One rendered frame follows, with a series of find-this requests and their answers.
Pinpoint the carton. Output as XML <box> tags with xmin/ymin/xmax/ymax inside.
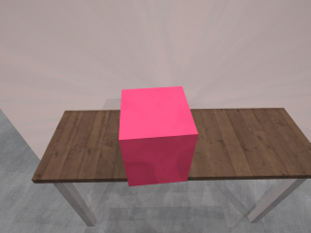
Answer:
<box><xmin>119</xmin><ymin>86</ymin><xmax>198</xmax><ymax>186</ymax></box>

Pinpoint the table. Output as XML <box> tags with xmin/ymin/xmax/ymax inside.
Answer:
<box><xmin>31</xmin><ymin>108</ymin><xmax>311</xmax><ymax>227</ymax></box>

